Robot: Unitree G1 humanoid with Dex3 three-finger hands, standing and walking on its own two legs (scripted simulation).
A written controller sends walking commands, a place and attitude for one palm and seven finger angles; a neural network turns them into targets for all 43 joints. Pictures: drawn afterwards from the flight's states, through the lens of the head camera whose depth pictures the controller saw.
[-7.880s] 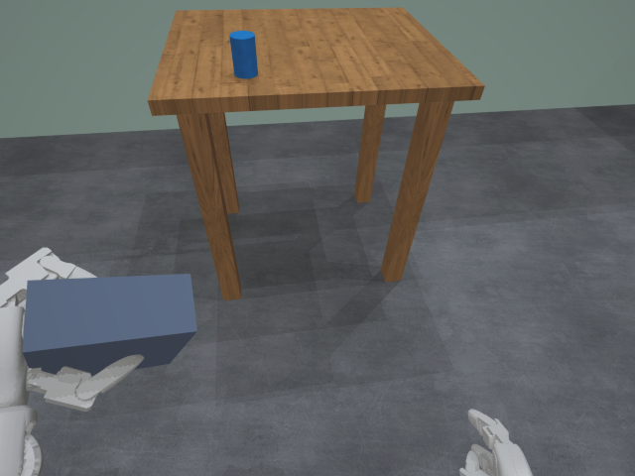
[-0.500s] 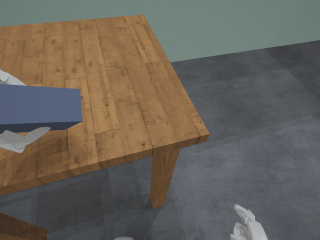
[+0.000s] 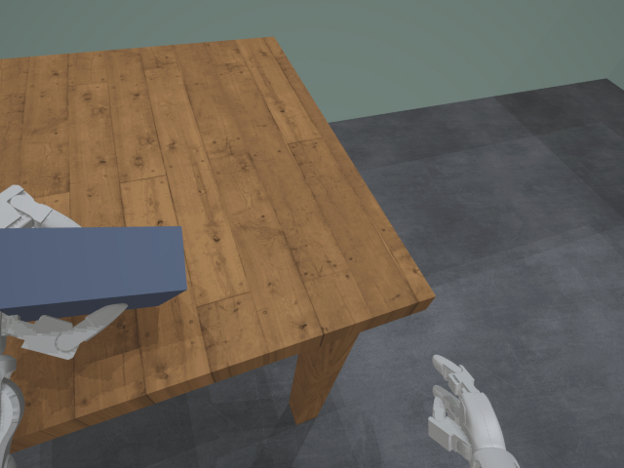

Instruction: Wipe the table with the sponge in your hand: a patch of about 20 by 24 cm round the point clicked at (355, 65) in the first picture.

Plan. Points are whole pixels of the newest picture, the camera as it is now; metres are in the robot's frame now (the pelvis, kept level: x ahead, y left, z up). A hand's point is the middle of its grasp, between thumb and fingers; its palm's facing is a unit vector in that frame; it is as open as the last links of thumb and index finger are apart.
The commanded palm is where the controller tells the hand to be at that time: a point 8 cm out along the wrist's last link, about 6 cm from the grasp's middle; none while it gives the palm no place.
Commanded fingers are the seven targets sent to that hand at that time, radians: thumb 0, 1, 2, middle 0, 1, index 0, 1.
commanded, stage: shuffle to correct the standing spot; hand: left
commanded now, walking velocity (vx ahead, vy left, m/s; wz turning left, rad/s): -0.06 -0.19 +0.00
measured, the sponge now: (122, 274) +0.25 +0.22 +0.15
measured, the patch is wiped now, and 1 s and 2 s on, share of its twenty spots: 0.00 0.00 0.00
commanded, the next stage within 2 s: come to a stop and stand still in 0.46 s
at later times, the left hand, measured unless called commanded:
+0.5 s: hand (117, 322) +0.20 +0.19 +0.17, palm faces +0.37 -0.85 -0.38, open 9.6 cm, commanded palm +0.14 +0.22 +0.18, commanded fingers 0.00 0.10 1.30 -1.20 -1.60 -1.20 -1.60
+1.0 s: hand (101, 300) +0.22 +0.22 +0.17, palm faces +0.37 -0.85 -0.38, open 9.6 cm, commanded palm +0.15 +0.24 +0.18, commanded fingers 0.00 0.10 1.30 -1.20 -1.60 -1.20 -1.60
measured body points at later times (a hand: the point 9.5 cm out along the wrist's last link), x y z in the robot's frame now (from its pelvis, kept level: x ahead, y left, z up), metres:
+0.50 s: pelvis -0.02 -0.06 -0.01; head +0.01 -0.04 +0.44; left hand +0.17 +0.24 +0.19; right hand +0.14 -0.31 -0.08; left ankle -0.01 +0.06 -0.74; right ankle -0.01 -0.14 -0.74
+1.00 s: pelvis -0.02 -0.03 +0.00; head +0.00 -0.03 +0.45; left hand +0.19 +0.26 +0.19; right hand +0.14 -0.26 -0.08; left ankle -0.01 +0.06 -0.74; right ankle -0.01 -0.14 -0.74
